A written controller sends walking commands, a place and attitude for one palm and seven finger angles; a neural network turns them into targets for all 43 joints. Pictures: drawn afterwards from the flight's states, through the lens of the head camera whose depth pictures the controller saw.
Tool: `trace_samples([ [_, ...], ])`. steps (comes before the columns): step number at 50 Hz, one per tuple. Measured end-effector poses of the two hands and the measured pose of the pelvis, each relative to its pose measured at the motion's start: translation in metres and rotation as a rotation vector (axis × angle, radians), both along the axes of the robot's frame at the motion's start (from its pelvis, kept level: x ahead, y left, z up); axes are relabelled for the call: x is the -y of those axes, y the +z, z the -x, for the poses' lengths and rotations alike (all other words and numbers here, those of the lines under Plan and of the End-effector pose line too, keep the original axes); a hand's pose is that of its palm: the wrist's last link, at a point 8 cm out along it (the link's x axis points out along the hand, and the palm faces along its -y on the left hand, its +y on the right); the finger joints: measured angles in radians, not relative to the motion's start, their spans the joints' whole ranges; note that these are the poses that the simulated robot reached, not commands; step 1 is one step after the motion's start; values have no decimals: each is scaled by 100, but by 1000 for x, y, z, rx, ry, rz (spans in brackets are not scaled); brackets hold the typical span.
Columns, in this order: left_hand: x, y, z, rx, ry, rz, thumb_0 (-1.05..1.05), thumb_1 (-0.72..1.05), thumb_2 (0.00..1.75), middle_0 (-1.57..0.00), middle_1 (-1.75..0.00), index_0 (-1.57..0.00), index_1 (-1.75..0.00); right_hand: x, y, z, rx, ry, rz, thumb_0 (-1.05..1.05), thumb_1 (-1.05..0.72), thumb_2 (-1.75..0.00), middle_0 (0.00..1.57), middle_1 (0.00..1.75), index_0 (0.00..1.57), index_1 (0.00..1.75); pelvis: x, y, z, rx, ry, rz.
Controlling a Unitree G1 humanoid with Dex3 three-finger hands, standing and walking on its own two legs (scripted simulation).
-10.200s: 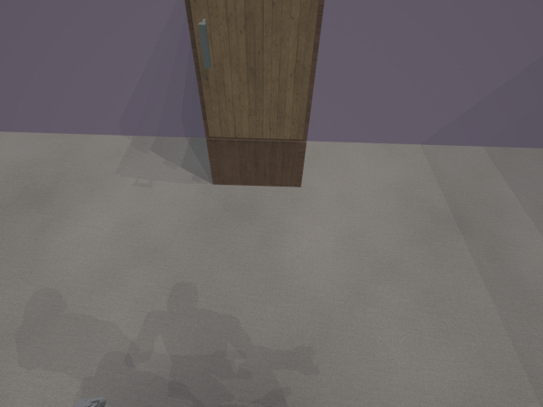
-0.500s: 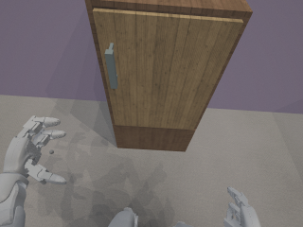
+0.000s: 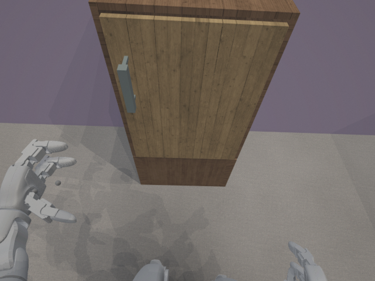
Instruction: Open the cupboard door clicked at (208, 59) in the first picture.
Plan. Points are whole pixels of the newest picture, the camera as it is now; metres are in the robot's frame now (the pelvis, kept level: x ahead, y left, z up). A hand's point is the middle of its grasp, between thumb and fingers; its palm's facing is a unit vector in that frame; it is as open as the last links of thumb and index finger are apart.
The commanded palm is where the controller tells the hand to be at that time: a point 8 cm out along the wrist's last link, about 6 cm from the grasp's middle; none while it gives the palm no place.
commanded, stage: raise the hand with hooked fingers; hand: left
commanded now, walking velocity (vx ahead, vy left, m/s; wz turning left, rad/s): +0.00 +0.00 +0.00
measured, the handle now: (128, 85) +0.59 +0.20 +0.04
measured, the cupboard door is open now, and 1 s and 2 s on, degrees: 0 0 0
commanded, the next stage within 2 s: move the hooked fingers beside the handle in 0.14 s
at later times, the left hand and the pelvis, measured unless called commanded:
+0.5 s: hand (68, 168) +0.32 +0.26 +0.05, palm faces +0.06 -1.00 -0.02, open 14.0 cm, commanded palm +0.30 +0.31 +0.05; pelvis -0.01 -0.01 -0.01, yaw +1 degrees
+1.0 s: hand (86, 138) +0.40 +0.25 +0.05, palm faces +0.06 -1.00 -0.01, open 14.0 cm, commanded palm +0.38 +0.30 +0.05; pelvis +0.00 +0.00 -0.01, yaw -1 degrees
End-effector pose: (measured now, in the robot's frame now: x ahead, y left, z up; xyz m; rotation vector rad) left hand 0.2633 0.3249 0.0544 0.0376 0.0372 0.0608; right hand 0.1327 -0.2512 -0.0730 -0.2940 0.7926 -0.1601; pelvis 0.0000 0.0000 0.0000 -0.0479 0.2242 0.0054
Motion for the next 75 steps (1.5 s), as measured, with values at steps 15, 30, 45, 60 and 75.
trace_samples([
  [15,7,2,2,6,1,7,-1,-50,30,-30,-120,-30,-120,1,-2,-11,28,15,-19,1,-90,-90,21,30,21,30,8,-1,1,4,5,-4],
  [30,13,1,-55,15,-22,21,-1,-51,30,-30,-120,-30,-120,13,-13,15,-60,-33,11,1,-90,-90,21,30,21,30,10,-7,5,-22,-1,-2],
  [45,21,-1,-97,16,-16,20,-1,-50,30,-30,-120,-30,-120,17,-26,62,-226,-118,9,1,-90,-90,21,30,21,30,4,-8,1,-54,-18,-3],
  [60,18,-4,-145,14,-11,31,-1,-50,30,-30,-120,-30,-120,18,-34,85,-326,-150,32,0,-90,-90,21,30,21,30,1,-17,5,-95,-23,8],
  [75,35,-7,-196,5,-6,30,-1,-50,30,-30,-120,-30,-120,17,-43,125,-470,-206,35,0,-90,-90,21,30,21,30,0,-25,6,-150,-35,14],
])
